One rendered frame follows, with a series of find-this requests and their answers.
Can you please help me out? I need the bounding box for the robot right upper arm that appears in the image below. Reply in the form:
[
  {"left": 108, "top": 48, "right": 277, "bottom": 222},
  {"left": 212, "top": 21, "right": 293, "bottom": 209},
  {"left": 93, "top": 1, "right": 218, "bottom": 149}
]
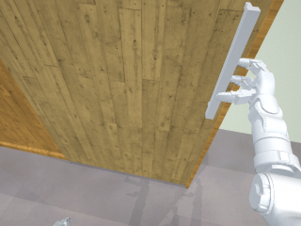
[{"left": 248, "top": 171, "right": 301, "bottom": 226}]

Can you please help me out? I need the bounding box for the wardrobe door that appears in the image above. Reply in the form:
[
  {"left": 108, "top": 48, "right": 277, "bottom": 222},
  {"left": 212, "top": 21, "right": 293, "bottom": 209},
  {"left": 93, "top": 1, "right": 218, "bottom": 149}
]
[
  {"left": 0, "top": 0, "right": 273, "bottom": 186},
  {"left": 0, "top": 58, "right": 62, "bottom": 153}
]

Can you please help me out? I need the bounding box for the handle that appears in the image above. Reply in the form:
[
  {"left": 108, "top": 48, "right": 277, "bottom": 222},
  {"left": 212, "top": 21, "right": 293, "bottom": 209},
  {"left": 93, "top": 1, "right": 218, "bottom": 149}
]
[{"left": 205, "top": 2, "right": 261, "bottom": 120}]

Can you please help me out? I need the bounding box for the right robot forearm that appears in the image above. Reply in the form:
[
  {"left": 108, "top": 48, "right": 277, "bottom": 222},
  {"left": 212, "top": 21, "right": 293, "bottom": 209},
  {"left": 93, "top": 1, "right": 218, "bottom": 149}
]
[{"left": 247, "top": 94, "right": 301, "bottom": 179}]

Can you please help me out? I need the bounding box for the right robot hand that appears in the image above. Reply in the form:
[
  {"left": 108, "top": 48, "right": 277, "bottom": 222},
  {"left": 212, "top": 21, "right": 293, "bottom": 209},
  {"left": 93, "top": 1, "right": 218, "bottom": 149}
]
[{"left": 215, "top": 57, "right": 276, "bottom": 105}]

